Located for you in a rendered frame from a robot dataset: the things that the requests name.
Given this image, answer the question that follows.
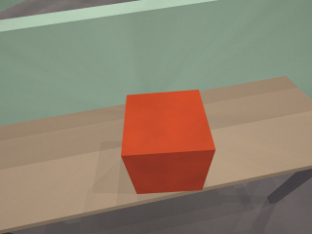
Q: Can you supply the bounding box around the carton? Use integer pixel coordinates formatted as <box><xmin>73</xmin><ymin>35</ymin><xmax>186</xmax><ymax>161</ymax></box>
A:
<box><xmin>121</xmin><ymin>90</ymin><xmax>215</xmax><ymax>194</ymax></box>

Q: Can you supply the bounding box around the table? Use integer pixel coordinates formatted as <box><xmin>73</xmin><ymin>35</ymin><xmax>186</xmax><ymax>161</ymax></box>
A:
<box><xmin>0</xmin><ymin>76</ymin><xmax>312</xmax><ymax>234</ymax></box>

